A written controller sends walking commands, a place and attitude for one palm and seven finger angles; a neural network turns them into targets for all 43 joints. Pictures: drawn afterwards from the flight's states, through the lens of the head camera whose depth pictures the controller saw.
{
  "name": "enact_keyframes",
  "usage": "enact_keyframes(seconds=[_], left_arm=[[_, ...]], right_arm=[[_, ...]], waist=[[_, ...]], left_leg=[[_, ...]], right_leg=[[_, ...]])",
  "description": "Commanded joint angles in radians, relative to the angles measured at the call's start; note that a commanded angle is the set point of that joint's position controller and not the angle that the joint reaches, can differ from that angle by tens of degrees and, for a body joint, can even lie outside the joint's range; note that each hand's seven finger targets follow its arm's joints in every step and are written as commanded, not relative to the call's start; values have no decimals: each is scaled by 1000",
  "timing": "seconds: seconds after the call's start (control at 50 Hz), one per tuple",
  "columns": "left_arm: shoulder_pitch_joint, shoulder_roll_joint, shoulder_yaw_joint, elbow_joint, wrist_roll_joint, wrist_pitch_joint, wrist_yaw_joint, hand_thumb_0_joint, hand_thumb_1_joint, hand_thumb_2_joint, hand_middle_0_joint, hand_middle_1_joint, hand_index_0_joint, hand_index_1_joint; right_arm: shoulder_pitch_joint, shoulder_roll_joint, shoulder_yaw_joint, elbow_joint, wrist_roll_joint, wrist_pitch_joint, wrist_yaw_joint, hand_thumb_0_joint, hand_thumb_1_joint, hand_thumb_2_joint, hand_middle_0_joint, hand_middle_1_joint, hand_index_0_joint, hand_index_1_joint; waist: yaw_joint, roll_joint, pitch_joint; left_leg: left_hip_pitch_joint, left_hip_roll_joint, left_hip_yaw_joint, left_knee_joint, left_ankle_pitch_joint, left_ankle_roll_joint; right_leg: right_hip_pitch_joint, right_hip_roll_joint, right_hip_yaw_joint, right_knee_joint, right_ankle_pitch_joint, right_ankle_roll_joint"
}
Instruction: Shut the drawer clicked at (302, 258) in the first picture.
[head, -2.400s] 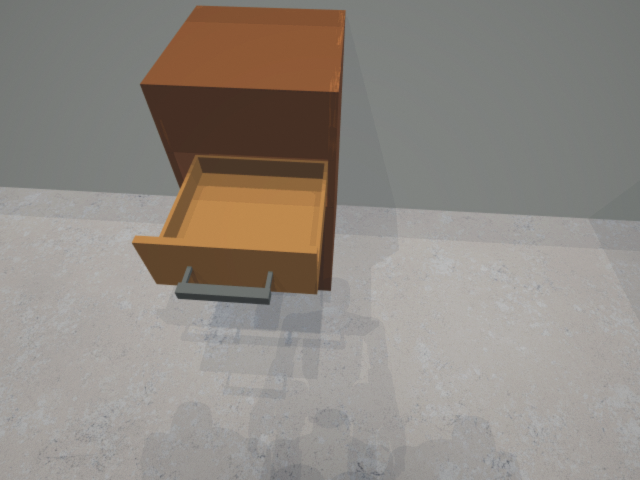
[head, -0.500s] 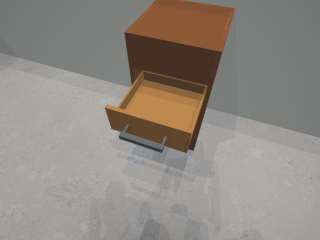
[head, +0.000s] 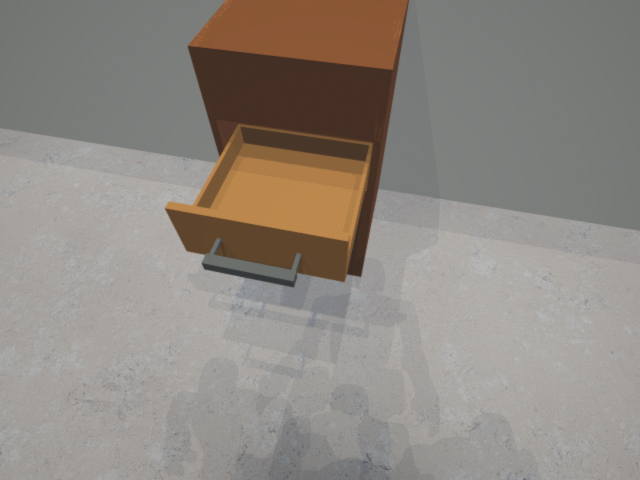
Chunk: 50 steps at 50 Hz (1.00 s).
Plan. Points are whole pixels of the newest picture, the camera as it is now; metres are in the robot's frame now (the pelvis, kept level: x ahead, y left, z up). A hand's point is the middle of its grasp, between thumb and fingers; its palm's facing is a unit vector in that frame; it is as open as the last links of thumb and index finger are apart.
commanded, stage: turn to face it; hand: left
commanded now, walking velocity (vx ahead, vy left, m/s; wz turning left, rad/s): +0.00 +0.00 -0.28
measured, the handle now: (253, 260) +0.54 +0.17 -0.22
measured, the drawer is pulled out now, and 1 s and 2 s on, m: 0.30 0.30 0.30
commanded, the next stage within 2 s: take the last steps up to it in 0.26 s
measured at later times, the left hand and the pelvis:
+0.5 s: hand out of the picture +0.06 +0.17 -0.17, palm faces -0.12 -0.97 -0.21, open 7.4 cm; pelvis +0.00 +0.00 +0.00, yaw -10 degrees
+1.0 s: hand out of the picture +0.09 +0.14 -0.17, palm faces -0.07 -0.98 -0.20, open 7.3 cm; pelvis +0.11 -0.04 +0.00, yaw -10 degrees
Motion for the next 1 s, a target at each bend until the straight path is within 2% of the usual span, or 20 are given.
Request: enact_keyframes(seconds=[0.0,0.06,0.1,0.18,0.22,0.28,0.34,0.4,0.42,0.46,0.48,0.54,0.6,0.62,0.64,0.68,0.78,0.92,0.94,0.98], left_arm=[[27,157,34,-57,1,-12,12,0,900,900,-200,-300,-200,-300],[-36,101,24,-97,0,-4,-1,0,900,900,-200,-300,-200,-300],[-68,77,21,-114,-4,3,-7,0,900,900,-200,-300,-200,-300],[60,82,28,-93,7,-8,-20,0,900,900,-200,-300,-200,-300],[158,237,50,-59,13,-24,-3,0,900,900,-200,-300,-200,-300],[45,170,38,-102,12,-16,23,0,900,900,-200,-300,-200,-300],[8,170,37,-116,17,-20,23,0,900,900,-200,-300,-200,-300],[-9,149,31,-101,6,-24,7,0,900,900,-200,-300,-200,-300],[-2,119,24,-99,3,-26,-2,0,900,900,-200,-300,-200,-300],[-38,64,11,-127,-3,-32,-19,0,900,900,-200,-300,-200,-300],[-68,66,9,-147,0,-44,-23,0,900,900,-200,-300,-200,-300],[-65,45,0,-111,8,-52,-36,0,900,900,-200,-300,-200,-300],[37,36,-1,-62,3,-66,-43,0,900,900,-200,-300,-200,-300],[120,87,11,-33,6,-73,-34,0,900,900,-200,-300,-200,-300],[226,185,34,0,9,-77,-20,0,900,900,-200,-300,-200,-300],[213,168,29,-2,9,-79,-5,0,900,900,-200,-300,-200,-300],[172,97,15,16,10,-101,9,0,900,900,-200,-300,-200,-300],[142,91,13,44,3,-96,4,0,900,900,-200,-300,-200,-300],[146,66,6,38,0,-94,1,0,900,900,-200,-300,-200,-300],[96,19,-17,-17,-1,-98,-3,0,900,900,-200,-300,-200,-300]], right_arm=[[58,-66,-7,-52,4,-16,1,0,-900,-900,200,300,200,300],[106,-144,-15,-34,-13,-20,-2,0,-900,-900,200,300,200,300],[107,-156,-15,-48,-25,-19,-4,0,-900,-900,200,300,200,300],[-4,-183,-18,-95,-21,-11,-1,0,-900,-900,200,300,200,300],[-47,-113,-15,-149,8,-6,11,0,-900,-900,200,300,200,300],[-53,-111,-16,-137,5,-2,6,0,-900,-900,200,300,200,300],[-49,-61,-3,-119,10,-5,14,0,-900,-900,200,300,200,300],[60,-38,7,-84,1,-23,23,0,-900,-900,200,300,200,300],[77,-59,6,-71,-7,-33,23,0,-900,-900,200,300,200,300],[164,-180,-14,-68,-38,-37,14,0,-900,-900,200,300,200,300],[152,-191,-16,-85,-34,-36,17,0,-900,-900,200,300,200,300],[105,-138,4,-82,-29,-55,23,0,-900,-900,200,300,200,300],[79,-135,7,-65,-18,-51,22,0,-900,-900,200,300,200,300],[69,-98,9,-65,-5,-52,26,0,-900,-900,200,300,200,300],[48,-59,12,-97,1,-56,33,0,-900,-900,200,300,200,300],[-19,-83,-11,-111,-10,-54,43,0,-900,-900,200,300,200,300],[-39,-8,0,-73,-3,-57,59,0,-900,-900,200,300,200,300],[47,-31,10,-36,-5,-76,53,0,-900,-900,200,300,200,300],[133,-73,1,-5,-11,-85,44,0,-900,-900,200,300,200,300],[310,-181,-21,18,-25,-74,24,0,-900,-900,200,300,200,300]], waist=[[-3,-133,-93],[-23,172,-66],[-24,196,-55],[68,94,-109],[95,-254,-116],[44,-251,-141],[20,-118,-132],[-17,-122,-110],[-18,-53,-72],[-68,232,-13],[-51,156,-6],[-13,208,-37],[45,84,-93],[80,-81,-89],[109,-299,-59],[93,-143,-27],[58,-117,-54],[-9,-98,-63],[-44,-2,-105],[-102,224,-170]], left_leg=[[57,-15,-17,-76,93,22],[151,176,-142,-209,367,104],[117,300,-208,-251,516,204],[55,155,-19,-26,521,102],[-254,-68,48,328,-252,0],[-278,-33,-118,456,-215,13],[-147,-49,-85,224,-154,15],[86,-83,-51,-91,64,30],[167,-58,-95,-183,37,47],[105,231,-521,-408,-334,202],[41,286,-587,-438,-310,267],[56,162,-377,-375,-5,225],[-41,61,-200,-201,100,156],[-176,-48,-121,-29,26,101],[-373,-131,-16,181,-155,50],[-433,-60,-93,400,-193,45],[-325,-38,-46,217,-41,32],[31,-97,-4,-121,194,60],[213,-43,-78,-142,278,96],[344,297,-472,-238,452,312]], right_leg=[[17,-191,213,-141,529,-90],[-129,-30,9,58,167,-2],[-180,-34,-65,275,-201,14],[51,-52,-123,-73,113,6],[242,-381,312,-259,719,-157],[201,-328,302,-183,717,-234],[125,-290,246,-184,673,-195],[-20,-199,190,-223,145,-107],[-131,-153,163,-208,-87,-76],[-280,4,-53,123,-215,-6],[-288,-27,-69,270,-205,-4],[-231,-87,-88,296,-146,-7],[90,-51,-165,-79,-14,7],[245,-114,-5,-250,-6,-15],[332,-361,326,-385,-47,-106],[258,-444,433,-389,-55,-230],[275,-341,110,-286,606,-192],[118,-254,-11,-145,542,-89],[-11,-198,-43,6,460,-58],[-289,-41,-159,486,-265,-4]])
